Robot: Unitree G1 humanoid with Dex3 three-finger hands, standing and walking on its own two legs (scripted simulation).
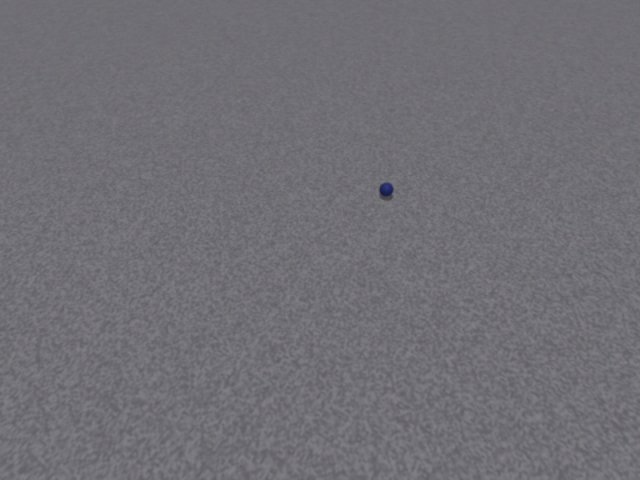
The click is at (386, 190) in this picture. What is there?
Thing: free ball
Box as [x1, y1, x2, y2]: [380, 183, 392, 195]
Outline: 383,183 380,186 380,192 383,195 389,195 392,192 392,186 389,183
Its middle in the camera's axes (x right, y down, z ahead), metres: +0.31 -0.21 +1.82
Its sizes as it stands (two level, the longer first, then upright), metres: 0.065 0.065 0.065
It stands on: the floor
